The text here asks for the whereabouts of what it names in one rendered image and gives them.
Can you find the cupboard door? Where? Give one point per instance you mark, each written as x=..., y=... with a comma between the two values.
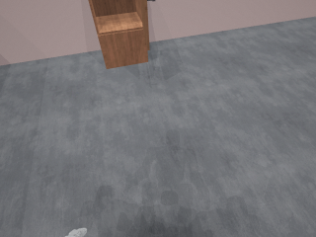
x=145, y=26

